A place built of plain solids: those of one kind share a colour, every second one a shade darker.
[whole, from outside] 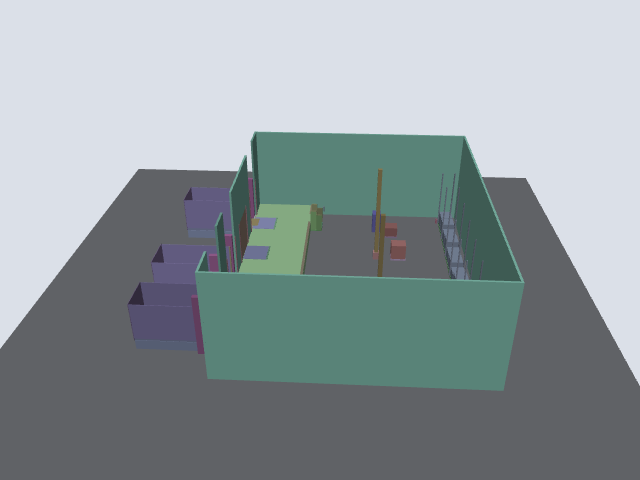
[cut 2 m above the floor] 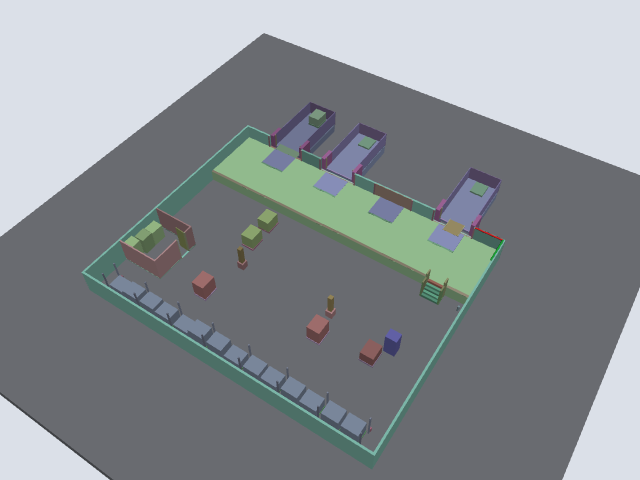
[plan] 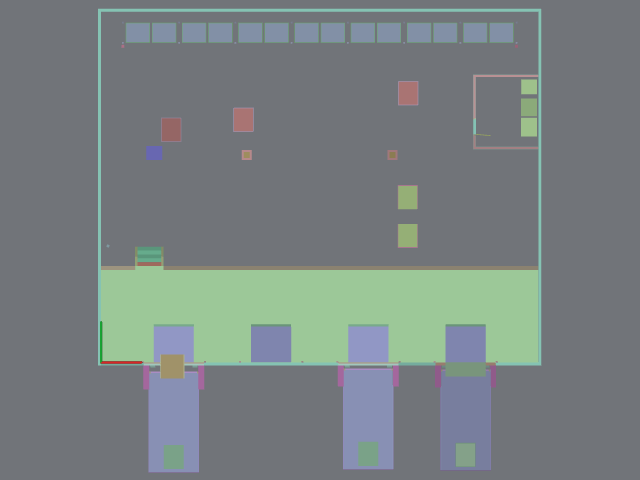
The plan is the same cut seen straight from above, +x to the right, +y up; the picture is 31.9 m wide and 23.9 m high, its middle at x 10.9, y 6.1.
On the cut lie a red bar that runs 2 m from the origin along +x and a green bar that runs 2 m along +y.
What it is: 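The dock platform, its doors, stairs and ramp, and the hall's floor, and the trailers at its open doors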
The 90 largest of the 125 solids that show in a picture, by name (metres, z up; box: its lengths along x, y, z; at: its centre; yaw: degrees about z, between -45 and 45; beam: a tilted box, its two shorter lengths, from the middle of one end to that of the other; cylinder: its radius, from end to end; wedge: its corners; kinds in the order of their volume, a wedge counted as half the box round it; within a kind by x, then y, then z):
{
 "south_deck_1": {"box": [21.77, 4.81, 0.95], "at": [10.89, 2.4, 0.42]},
 "wall_1": {"box": [0.15, 17.77, 7.75], "at": [-0.07, 8.73, 3.83]},
 "wall_2": {"box": [2.27, 0.15, 7.75], "at": [0.99, -0.07, 3.83]},
 "wall_3": {"box": [6.69, 0.15, 7.75], "at": [8.46, -0.07, 3.83]},
 "wall_4": {"box": [22.07, 0.15, 7.75], "at": [10.89, 17.54, 3.83]},
 "wall_5": {"box": [1.84, 0.15, 7.75], "at": [15.73, -0.07, 3.83]},
 "wall_6": {"box": [2.27, 0.15, 7.75], "at": [20.79, -0.07, 3.83]},
 "wall_7": {"box": [0.15, 17.77, 7.75], "at": [21.85, 8.73, 3.83]},
 "rack_load_1": {"box": [1.16, 0.95, 1.1], "at": [1.83, 16.42, 0.69]},
 "rack_load_2": {"box": [1.16, 0.95, 1.15], "at": [3.14, 16.42, 0.71]},
 "rack_load_3": {"box": [1.16, 0.95, 0.92], "at": [4.63, 16.42, 0.6]},
 "rack_load_4": {"box": [1.16, 0.95, 1.1], "at": [5.94, 16.42, 0.69]},
 "rack_load_5": {"box": [1.16, 0.95, 0.83], "at": [7.43, 16.42, 0.56]},
 "rack_load_6": {"box": [1.16, 0.95, 0.92], "at": [8.74, 16.42, 0.6]},
 "rack_load_7": {"box": [1.16, 0.95, 0.73], "at": [10.23, 16.42, 0.51]},
 "rack_load_8": {"box": [1.16, 0.95, 1.13], "at": [11.54, 16.42, 0.7]},
 "rack_load_9": {"box": [1.16, 0.95, 1.19], "at": [13.03, 16.42, 0.74]},
 "rack_load_10": {"box": [1.16, 0.95, 0.68], "at": [14.34, 16.42, 0.48]},
 "rack_load_11": {"box": [1.16, 0.95, 0.9], "at": [15.83, 16.42, 0.59]},
 "rack_load_12": {"box": [1.16, 0.95, 1.05], "at": [17.14, 16.42, 0.66]},
 "rack_load_13": {"box": [1.16, 0.95, 1.0], "at": [18.63, 16.42, 0.64]},
 "rack_load_14": {"box": [1.16, 0.95, 0.75], "at": [19.94, 16.42, 0.51]},
 "trailer_pad_1": {"box": [0.3, 1.2, 4.45], "at": [2.25, -0.75, 2.17]},
 "trailer_pad_2": {"box": [0.3, 1.2, 4.45], "at": [4.99, -0.75, 2.17]},
 "trailer_pad_3": {"box": [0.3, 1.05, 4.45], "at": [11.94, -0.68, 2.17]},
 "trailer_pad_4": {"box": [0.3, 1.05, 4.45], "at": [14.68, -0.68, 2.17]},
 "trailer_pad_5": {"box": [0.3, 1.1, 4.45], "at": [16.78, -0.7, 2.17]},
 "trailer_pad_6": {"box": [0.3, 1.1, 4.45], "at": [19.52, -0.7, 2.17]},
 "trailer_bed_1": {"box": [2.44, 5.0, 0.2], "at": [3.62, -2.95, 0.81]},
 "trailer_bed_2": {"box": [2.44, 5.0, 0.2], "at": [13.31, -2.8, 0.85]},
 "trailer_bed_3": {"box": [2.44, 5.0, 0.2], "at": [18.15, -2.85, 0.8]},
 "stage_load_1": {"box": [0.95, 1.15, 0.79], "at": [3.49, 11.59, 0.54]},
 "stage_load_2": {"box": [0.95, 1.15, 1.19], "at": [7.09, 12.08, 0.73]},
 "stage_load_3": {"box": [0.95, 1.15, 1.25], "at": [15.29, 13.41, 0.76]},
 "trailer_side_1": {"box": [0.04, 5.0, 2.6], "at": [2.38, -2.95, 2.21]},
 "trailer_side_2": {"box": [0.04, 5.0, 2.6], "at": [4.86, -2.95, 2.21]},
 "trailer_side_3": {"box": [0.04, 5.0, 2.6], "at": [12.07, -2.8, 2.25]},
 "trailer_side_4": {"box": [0.04, 5.0, 2.6], "at": [14.55, -2.8, 2.25]},
 "trailer_side_5": {"box": [0.04, 5.0, 2.65], "at": [16.91, -2.85, 2.17]},
 "trailer_side_6": {"box": [0.04, 5.0, 2.65], "at": [19.39, -2.85, 2.17]},
 "room_stock_1": {"box": [0.8, 0.94, 1.31], "at": [21.31, 11.72, 0.61]},
 "room_stock_2": {"box": [0.8, 0.89, 1.43], "at": [21.31, 12.71, 0.67]},
 "room_stock_3": {"box": [0.8, 0.75, 1.7], "at": [21.31, 13.72, 0.8]},
 "rack_pal_1": {"box": [1.21, 1.0, 0.19], "at": [1.83, 16.42, 0.04]},
 "rack_pal_2": {"box": [1.21, 1.0, 0.19], "at": [3.14, 16.42, 0.04]},
 "rack_pal_3": {"box": [1.21, 1.0, 0.19], "at": [4.63, 16.42, 0.04]},
 "rack_pal_4": {"box": [1.21, 1.0, 0.19], "at": [5.94, 16.42, 0.04]},
 "rack_pal_5": {"box": [1.21, 1.0, 0.19], "at": [7.43, 16.42, 0.04]},
 "rack_pal_6": {"box": [1.21, 1.0, 0.19], "at": [8.74, 16.42, 0.04]},
 "rack_pal_7": {"box": [1.21, 1.0, 0.19], "at": [10.23, 16.42, 0.04]},
 "rack_pal_8": {"box": [1.21, 1.0, 0.19], "at": [11.54, 16.42, 0.04]},
 "rack_pal_9": {"box": [1.21, 1.0, 0.19], "at": [13.03, 16.42, 0.04]},
 "rack_pal_10": {"box": [1.21, 1.0, 0.19], "at": [17.14, 16.42, 0.04]},
 "rack_pal_11": {"box": [1.21, 1.0, 0.19], "at": [18.63, 16.42, 0.04]},
 "rack_pal_12": {"box": [1.21, 1.0, 0.19], "at": [19.94, 16.42, 0.04]},
 "room_wall_1": {"box": [0.1, 0.68, 2.54], "at": [18.6, 10.97, 1.22]},
 "room_wall_2": {"box": [0.1, 2.16, 2.54], "at": [18.6, 13.24, 1.22]},
 "room_wall_3": {"box": [3.13, 0.1, 2.54], "at": [20.21, 10.68, 1.22]},
 "room_wall_4": {"box": [3.13, 0.1, 2.54], "at": [20.21, 14.27, 1.22]},
 "floor_pinch_load_1": {"box": [0.95, 1.15, 0.93], "at": [15.27, 6.32, 0.6]},
 "floor_pinch_load_2": {"box": [0.95, 1.15, 1.0], "at": [15.27, 8.21, 0.64]},
 "column_1": {"box": [0.3, 0.3, 7.75], "at": [7.26, 10.34, 3.83]},
 "column_2": {"box": [0.3, 0.3, 7.75], "at": [14.51, 10.34, 3.83]},
 "cage_1": {"box": [0.8, 0.7, 1.75], "at": [2.65, 10.43, 0.82]},
 "south_lev_1": {"box": [2.0, 1.78, 0.07], "at": [3.62, 0.9, 0.88]},
 "south_lev_2": {"box": [2.0, 1.78, 0.07], "at": [8.46, 0.9, 0.88]},
 "south_lev_3": {"box": [2.0, 1.78, 0.07], "at": [13.31, 0.9, 0.88]},
 "south_lev_4": {"box": [2.0, 1.78, 0.07], "at": [18.15, 0.9, 0.88]},
 "dockwall_sill_1": {"box": [3.02, 0.15, 0.95], "at": [13.31, -0.07, 0.42]},
 "dockwall_sill_2": {"box": [3.02, 0.15, 0.95], "at": [18.15, -0.07, 0.42]},
 "trailer_front_1": {"box": [2.52, 0.04, 2.84], "at": [3.62, -5.47, 2.13]},
 "trailer_front_2": {"box": [2.52, 0.04, 2.84], "at": [13.31, -5.32, 2.17]},
 "trailer_front_3": {"box": [2.52, 0.04, 2.84], "at": [18.15, -5.37, 2.12]},
 "trailerload_load_1": {"box": [0.95, 1.15, 0.72], "at": [18.15, -4.6, 1.4]},
 "stage_pal_1": {"box": [1.0, 1.2, 0.19], "at": [3.49, 11.59, 0.04]},
 "stage_pal_2": {"box": [1.0, 1.2, 0.19], "at": [7.09, 12.08, 0.04]},
 "stage_pal_3": {"box": [1.0, 1.2, 0.19], "at": [15.29, 13.41, 0.04]},
 "trailerload_pal_1": {"box": [1.0, 1.2, 0.14], "at": [3.62, -4.7, 0.98]},
 "trailerload_pal_2": {"box": [1.0, 1.2, 0.14], "at": [13.31, -4.55, 1.02]},
 "trailerload_pal_3": {"box": [1.0, 1.2, 0.19], "at": [18.15, -4.6, 0.94]},
 "south_shutter_1": {"box": [3.0, 0.05, 3.25], "at": [8.46, -0.03, 2.48]},
 "floor_pinch_pal_1": {"box": [1.0, 1.2, 0.19], "at": [15.27, 6.3, 0.04]},
 "floor_pinch_pal_2": {"box": [1.0, 1.2, 0.19], "at": [15.27, 8.24, 0.04]},
 "column_guard_1": {"box": [0.5, 0.5, 0.65], "at": [7.26, 10.34, 0.28]},
 "column_guard_2": {"box": [0.5, 0.5, 0.65], "at": [14.51, 10.34, 0.28]},
 "south_stair_steps_1": {"box": [1.2, 0.19, 0.77], "at": [2.4, 5.09, 0.34]},
 "south_stair_steps_2": {"box": [1.2, 0.19, 0.59], "at": [2.4, 5.29, 0.24]},
 "south_stair_stair_head_1": {"box": [1.2, 0.19, 0.95], "at": [2.4, 4.9, 0.42]},
 "south_edge_1": {"box": [18.67, 0.2, 0.05], "at": [12.44, 4.71, 0.88]},
 "trailer_skirt_1": {"box": [0.04, 4.2, 0.8], "at": [12.09, -3.2, 0.35]}
}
